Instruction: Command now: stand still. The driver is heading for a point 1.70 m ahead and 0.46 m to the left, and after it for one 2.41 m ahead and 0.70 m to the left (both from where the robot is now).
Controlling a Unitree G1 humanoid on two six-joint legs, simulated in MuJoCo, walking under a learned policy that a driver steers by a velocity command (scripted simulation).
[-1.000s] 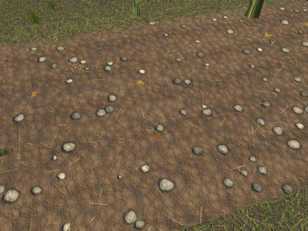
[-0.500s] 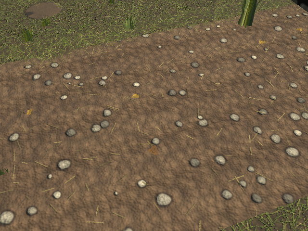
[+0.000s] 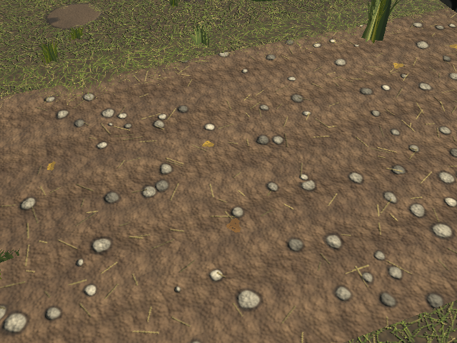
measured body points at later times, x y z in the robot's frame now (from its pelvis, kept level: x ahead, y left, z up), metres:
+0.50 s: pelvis +0.06 +0.05 -0.01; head +0.07 +0.07 +0.44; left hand +0.04 +0.31 -0.17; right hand +0.12 -0.23 -0.14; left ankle +0.06 +0.14 -0.74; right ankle -0.04 -0.10 -0.71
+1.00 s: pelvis +0.31 +0.03 -0.02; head +0.36 +0.03 +0.43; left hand +0.54 +0.25 -0.12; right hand +0.22 -0.22 -0.16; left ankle +0.08 +0.14 -0.69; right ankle +0.44 -0.06 -0.74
